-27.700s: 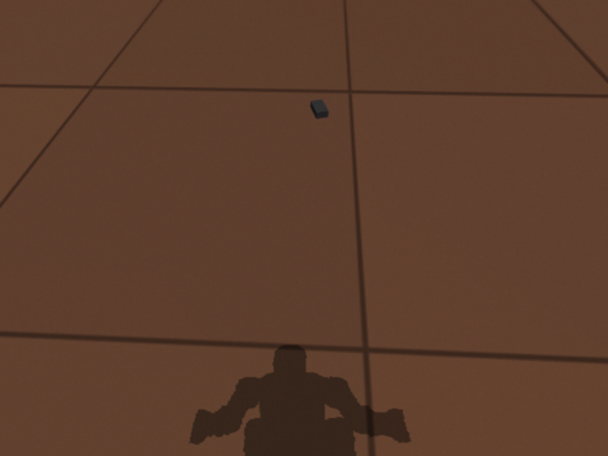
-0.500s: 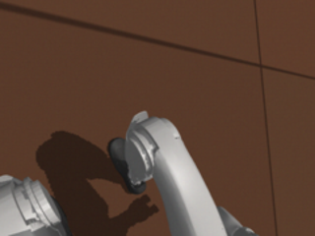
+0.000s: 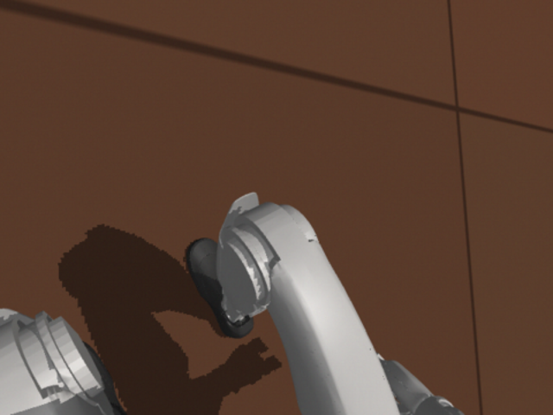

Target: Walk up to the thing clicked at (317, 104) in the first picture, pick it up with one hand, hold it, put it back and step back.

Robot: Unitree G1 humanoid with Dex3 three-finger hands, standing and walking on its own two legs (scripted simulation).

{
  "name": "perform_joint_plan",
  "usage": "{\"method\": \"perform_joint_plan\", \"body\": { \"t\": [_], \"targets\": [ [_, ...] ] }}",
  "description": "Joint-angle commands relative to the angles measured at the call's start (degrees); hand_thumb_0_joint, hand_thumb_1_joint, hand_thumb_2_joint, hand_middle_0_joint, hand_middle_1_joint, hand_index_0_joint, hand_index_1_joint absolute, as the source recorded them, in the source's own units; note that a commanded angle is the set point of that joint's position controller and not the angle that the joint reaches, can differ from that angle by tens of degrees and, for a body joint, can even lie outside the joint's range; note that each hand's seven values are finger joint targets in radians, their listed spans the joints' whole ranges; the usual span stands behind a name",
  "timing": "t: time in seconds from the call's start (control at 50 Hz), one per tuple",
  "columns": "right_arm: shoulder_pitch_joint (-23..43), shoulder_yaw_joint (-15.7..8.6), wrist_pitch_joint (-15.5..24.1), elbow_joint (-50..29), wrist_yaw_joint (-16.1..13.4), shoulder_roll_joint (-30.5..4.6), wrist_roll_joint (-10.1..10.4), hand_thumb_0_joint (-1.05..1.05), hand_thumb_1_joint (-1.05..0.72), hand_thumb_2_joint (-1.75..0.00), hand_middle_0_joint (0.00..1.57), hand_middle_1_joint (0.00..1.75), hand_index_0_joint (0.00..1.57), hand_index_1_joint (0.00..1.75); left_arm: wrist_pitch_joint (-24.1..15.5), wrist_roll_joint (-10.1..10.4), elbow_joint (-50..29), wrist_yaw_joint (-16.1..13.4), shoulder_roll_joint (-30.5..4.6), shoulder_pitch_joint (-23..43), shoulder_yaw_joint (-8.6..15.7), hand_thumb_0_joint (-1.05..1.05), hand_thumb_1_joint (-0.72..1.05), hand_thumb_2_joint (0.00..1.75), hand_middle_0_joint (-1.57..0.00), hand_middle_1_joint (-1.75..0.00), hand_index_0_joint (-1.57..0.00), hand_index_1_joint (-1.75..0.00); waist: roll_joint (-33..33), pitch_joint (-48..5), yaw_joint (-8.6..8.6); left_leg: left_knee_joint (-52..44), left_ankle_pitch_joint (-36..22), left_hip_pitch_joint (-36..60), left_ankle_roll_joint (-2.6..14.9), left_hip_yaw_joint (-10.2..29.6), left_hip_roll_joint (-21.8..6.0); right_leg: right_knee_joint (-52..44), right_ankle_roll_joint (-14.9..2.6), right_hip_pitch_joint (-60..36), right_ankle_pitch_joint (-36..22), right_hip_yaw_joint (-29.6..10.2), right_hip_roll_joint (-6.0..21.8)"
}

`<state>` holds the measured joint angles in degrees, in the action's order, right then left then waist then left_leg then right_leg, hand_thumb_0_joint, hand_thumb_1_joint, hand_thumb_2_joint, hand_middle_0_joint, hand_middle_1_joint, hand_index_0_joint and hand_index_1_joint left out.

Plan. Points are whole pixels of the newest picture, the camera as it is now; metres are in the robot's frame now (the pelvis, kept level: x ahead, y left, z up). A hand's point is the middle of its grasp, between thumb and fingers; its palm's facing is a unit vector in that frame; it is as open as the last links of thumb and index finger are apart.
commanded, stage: close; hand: left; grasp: from above
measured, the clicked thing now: out of the picture +0.54 +0.31 -0.30
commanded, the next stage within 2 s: settle in 1.90 s
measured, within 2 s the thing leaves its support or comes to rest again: neither
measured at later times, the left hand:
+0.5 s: hand out of the picture +0.52 +0.29 -0.26, palm faces -0.44 -0.10 -0.89, open 13.5 cm
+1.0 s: hand out of the picture +0.51 +0.29 -0.26, palm faces -0.48 -0.10 -0.87, open 12.1 cm
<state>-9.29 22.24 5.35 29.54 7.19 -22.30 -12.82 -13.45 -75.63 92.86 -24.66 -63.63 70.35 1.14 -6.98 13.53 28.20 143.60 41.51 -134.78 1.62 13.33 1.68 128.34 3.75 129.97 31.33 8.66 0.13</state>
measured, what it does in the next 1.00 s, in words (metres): stands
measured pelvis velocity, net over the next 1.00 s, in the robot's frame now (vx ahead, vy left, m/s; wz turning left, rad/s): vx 0.00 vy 0.00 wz -0.01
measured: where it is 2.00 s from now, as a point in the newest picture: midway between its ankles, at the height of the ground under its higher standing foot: (170, 355)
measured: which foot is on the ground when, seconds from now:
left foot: down 0.00-1.00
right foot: down 0.00-1.00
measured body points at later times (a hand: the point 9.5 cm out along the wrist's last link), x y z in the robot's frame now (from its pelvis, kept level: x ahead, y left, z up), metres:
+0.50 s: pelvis +0.00 +0.00 +0.00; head +0.31 +0.13 +0.30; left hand +0.54 +0.29 -0.21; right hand +0.02 -0.24 -0.04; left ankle +0.06 +0.11 -0.29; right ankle +0.15 -0.13 -0.29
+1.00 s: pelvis +0.00 +0.00 +0.00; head +0.31 +0.13 +0.30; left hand +0.53 +0.29 -0.21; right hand +0.02 -0.25 -0.03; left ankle +0.06 +0.11 -0.29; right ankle +0.15 -0.13 -0.29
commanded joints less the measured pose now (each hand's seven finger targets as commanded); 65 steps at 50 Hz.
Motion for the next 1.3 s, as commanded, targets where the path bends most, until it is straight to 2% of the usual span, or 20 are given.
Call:
{"method": "perform_joint_plan", "body": {
  "t": [0.0, 0.06, 0.1, 0.16, 0.26, 0.32, 0.36, 0.44, 0.48, 0.54, 0.64, 0.72, 0.76, 0.8, 0.88, 0.96, 1.06, 1.1, 1.16, 1.28],
  "targets": [
    [-12.5, -5.57, -1.09, 2.17, -0.79, -19.55, -0.11, 0.0, -0.89, -0.9, 0.2, 0.3, 0.2, 0.3, -0.99, 0.69, -7.97, -2.18, -10.89, 15.75, 0.36, 0.0, -0.49, 1.02, -0.13, -0.9, -0.08, -0.95, 34.19, -37.34, 5.28, -15.9, -17.23, 29.0, -2.58, -2.51, -3.42, -8.63, -5.53, -23.47, -10.78, 6.14, -1.34],
    [-11.68, -5.13, -1.03, 1.77, -1.24, -19.46, -0.28, 0.0, -0.89, -0.9, 0.2, 0.3, 0.2, 0.3, -1.46, 0.84, -6.87, -2.59, -10.48, 15.04, -0.76, 0.0, -0.48, 1.02, -0.14, -0.89, -0.09, -0.94, 31.23, -36.56, 5.68, -15.49, -14.64, 26.44, -1.77, -3.49, -3.05, -9.54, -5.27, -25.47, -9.94, 5.95, -1.85],
    [-12.45, -5.18, -1.02, 2.71, -1.37, -19.44, -0.34, 0.0, -0.89, -0.9, 0.2, 0.3, 0.2, 0.3, -1.97, 0.7, -9.36, -3.23, -11.95, 17.21, 0.39, 0.0, -0.47, 1.0, -0.15, -0.88, -0.1, -0.92, 34.39, -39.13, 5.08, -15.95, -16.82, 29.98, -2.41, -2.65, -3.41, -8.85, -5.38, -24.87, -10.99, 6.09, -1.47],
    [-12.16, -4.95, -0.87, 2.67, -1.2, -19.38, -0.58, 0.0, -0.89, -0.9, 0.2, 0.3, 0.2, 0.3, -1.98, 0.48, -7.35, -3.73, -9.54, 15.53, -0.51, 0.0, -0.45, 0.99, -0.16, -0.86, -0.11, -0.91, 35.09, -37.25, 6.33, -16.2, -18.11, 31.73, -2.95, -1.36, -3.87, -8.08, -5.28, -21.86, -11.25, 6.54, -1.15],
    [-11.33, -5.06, -0.41, 2.84, -1.64, -18.86, -0.38, 0.0, -0.89, -0.9, 0.2, 0.3, 0.2, 0.3, -1.01, 0.07, -6.1, -5.09, -10.68, 16.38, -1.17, 0.0, -0.43, 0.98, -0.18, -0.84, -0.13, -0.89, 32.98, -35.67, 5.59, -16.96, -12.66, 27.73, -1.93, -2.78, -3.36, -9.1, -5.07, -22.91, -8.82, 5.93, -1.84],
    [-11.73, -4.79, 0.17, 3.62, -1.24, -18.76, -0.5, 0.0, -0.89, -0.9, 0.2, 0.3, 0.2, 0.3, -0.12, 0.11, -4.87, -5.06, -8.7, 14.99, -1.52, 0.0, -0.41, 0.96, -0.2, -0.83, -0.15, -0.88, 34.58, -35.95, 6.16, -16.66, -16.76, 31.37, -2.76, -1.75, -3.91, -8.41, -5.18, -20.4, -10.52, 6.25, -1.44],
    [-11.21, -5.11, 0.34, 3.21, -1.14, -18.88, -0.19, 0.0, -0.89, -0.9, 0.2, 0.3, 0.2, 0.3, 0.27, 0.09, -6.85, -5.36, -10.74, 16.28, -0.69, 0.0, -0.38, 0.93, -0.21, -0.82, -0.17, -0.86, 35.34, -37.52, 5.77, -16.9, -16.44, 30.76, -2.56, -1.99, -3.86, -8.73, -5.12, -22.05, -10.96, 5.88, -1.47],
    [-11.21, -4.83, 0.25, 3.28, -0.8, -18.9, -0.08, 0.0, -0.89, -0.9, 0.2, 0.3, 0.2, 0.3, 1.32, 0.4, -4.71, -4.52, -9.84, 15.03, -0.83, 0.0, -0.37, 0.93, -0.22, -0.8, -0.18, -0.85, 34.43, -36.69, 5.84, -16.09, -17.16, 29.14, -2.5, -2.01, -3.8, -8.36, -5.25, -21.71, -11.53, 5.8, -1.2],
    [-12.28, -5.16, 0.02, 3.03, -0.85, -19.2, 0.15, 0.0, -0.89, -0.9, 0.2, 0.3, 0.2, 0.3, 1.41, 0.21, -8.4, -4.19, -11.86, 17.13, 0.35, 0.0, -0.34, 0.91, -0.24, -0.79, -0.19, -0.84, 35.43, -39.2, 5.12, -16.47, -18.09, 29.73, -2.59, -2.23, -3.73, -8.42, -5.34, -23.55, -12.27, 5.71, -1.26],
    [-11.75, -4.73, -0.03, 2.72, -0.62, -19.26, -0.08, 0.0, -0.89, -0.9, 0.2, 0.3, 0.2, 0.3, 1.9, 1.12, -3.55, -2.29, -8.17, 12.76, -1.57, 0.0, -0.32, 0.9, -0.26, -0.78, -0.22, -0.82, 31.9, -34.82, 6.14, -15.32, -17.4, 26.9, -2.26, -2.61, -3.58, -8.74, -5.34, -22.57, -11.42, 5.91, -1.4],
    [-12.92, -4.81, -1.01, 2.13, -0.85, -19.88, -0.02, 0.0, -0.89, -0.9, 0.2, 0.3, 0.2, 0.3, 0.35, 1.35, -12.77, -1.03, -13.95, 17.13, 1.84, 0.0, -0.27, 0.87, -0.3, -0.75, -0.26, -0.8, 36.86, -41.54, 4.81, -15.93, -21.44, 31.98, -3.22, -1.73, -3.98, -8.06, -5.71, -25.5, -14.07, 5.6, -0.66],
    [-11.91, -4.66, -1.73, 1.33, -1.06, -19.74, -0.26, 0.0, -0.89, -0.9, 0.2, 0.3, 0.2, 0.3, -0.4, 1.65, -7.05, -0.24, -10.05, 12.95, -0.52, 0.0, -0.24, 0.84, -0.32, -0.74, -0.28, -0.78, 32.41, -36.81, 6.06, -15.03, -18.71, 27.24, -2.58, -2.4, -3.48, -8.64, -5.79, -25.52, -12.78, 6.24, -1.42],
    [-12.02, -4.51, -1.96, 0.95, -1.27, -19.88, -0.31, 0.0, -0.89, -0.9, 0.2, 0.3, 0.2, 0.3, -0.83, 1.52, -7.94, -0.01, -10.82, 13.61, -0.61, 0.0, -0.22, 0.84, -0.33, -0.73, -0.29, -0.77, 30.87, -35.65, 5.91, -15.16, -16.67, 26.06, -2.14, -2.77, -3.29, -9.45, -5.55, -25.16, -10.95, 6.1, -1.49],
    [-12.57, -4.6, -2.42, 1.81, -1.43, -19.84, -0.37, 0.0, -0.89, -0.9, 0.2, 0.3, 0.2, 0.3, -1.65, 1.23, -12.79, -0.62, -13.97, 17.47, 1.38, 0.0, -0.2, 0.82, -0.34, -0.72, -0.3, -0.75, 35.71, -39.35, 4.48, -16.01, -18.9, 30.88, -3.02, -1.56, -3.75, -8.92, -5.8, -23.86, -11.47, 6.18, -0.99],
    [-11.5, -4.38, -2.54, 1.06, -1.33, -19.59, -0.66, 0.0, -0.89, -0.9, 0.2, 0.3, 0.2, 0.3, -1.75, 1.04, -5.98, -0.96, -8.9, 12.69, -1.55, 0.0, -0.16, 0.78, -0.37, -0.7, -0.34, -0.73, 31.53, -34.73, 6.52, -15.73, -16.29, 27.08, -2.46, -2.05, -3.56, -9.07, -5.53, -23.67, -10.51, 6.59, -1.54],
    [-11.38, -4.42, -2.49, 1.98, -1.74, -19.91, -0.68, 0.0, -0.89, -0.9, 0.2, 0.3, 0.2, 0.3, -2.12, 0.73, -9.46, -1.92, -12.32, 16.57, -0.08, 0.0, -0.12, 0.81, -0.4, -0.69, -0.37, -0.73, 34.56, -37.0, 5.27, -16.38, -17.07, 30.0, -2.94, -1.31, -4.01, -9.29, -5.61, -22.39, -10.12, 6.37, -1.08],
    [-11.27, -4.59, -1.95, 2.15, -1.49, -19.52, -0.75, 0.0, -0.89, -0.9, 0.2, 0.3, 0.2, 0.3, -1.77, 0.31, -10.8, -2.81, -11.95, 16.23, 0.71, 0.0, -0.06, 0.75, -0.43, -0.67, -0.41, -0.69, 36.7, -38.7, 5.31, -16.33, -19.22, 32.97, -3.42, -0.83, -4.32, -8.6, -5.54, -20.76, -10.92, 6.17, -0.87],
    [-10.84, -4.95, -1.79, 1.79, -1.51, -19.16, -0.47, 0.0, -0.89, -0.9, 0.2, 0.3, 0.2, 0.3, -1.2, 0.41, -7.83, -2.83, -10.44, 14.46, -0.45, 0.0, -0.03, 0.74, -0.46, -0.66, -0.43, -0.68, 34.58, -36.42, 5.53, -16.68, -16.74, 30.65, -2.87, -1.55, -4.04, -8.93, -5.48, -20.95, -9.68, 6.0, -1.19],
    [-11.48, -4.46, -1.57, 2.15, -1.74, -18.78, -0.44, 0.0, -0.89, -0.9, 0.2, 0.3, 0.2, 0.3, -0.46, 0.51, -7.58, -3.38, -12.26, 15.27, -0.04, 0.0, -0.01, 0.7, -0.47, -0.64, -0.45, -0.66, 32.37, -37.65, 5.03, -16.12, -14.84, 26.4, -1.75, -3.31, -3.45, -9.74, -5.12, -25.88, -10.84, 5.49, -1.6],
    [-11.96, -4.48, -1.13, 2.08, -1.63, -19.22, -0.4, 0.0, -0.89, -0.9, 0.2, 0.3, 0.2, 0.3, 0.05, 0.99, -6.94, -2.35, -10.47, 13.97, -0.33, 0.0, 0.08, 0.66, -0.53, -0.62, -0.52, -0.63, 31.14, -36.07, 5.81, -15.58, -15.17, 25.89, -2.02, -2.56, -3.54, -9.29, -5.29, -23.4, -10.34, 5.88, -1.14]
  ]
}}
